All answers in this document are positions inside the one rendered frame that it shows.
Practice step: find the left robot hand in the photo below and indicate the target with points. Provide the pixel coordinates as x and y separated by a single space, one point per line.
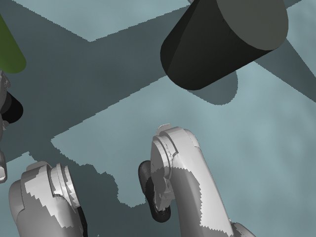
4 83

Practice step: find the left robot foot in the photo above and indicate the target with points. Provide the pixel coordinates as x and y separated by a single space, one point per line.
83 221

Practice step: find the right robot foot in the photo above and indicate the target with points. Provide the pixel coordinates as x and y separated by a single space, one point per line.
144 173

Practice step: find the right robot hand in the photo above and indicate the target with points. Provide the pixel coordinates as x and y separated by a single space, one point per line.
241 231

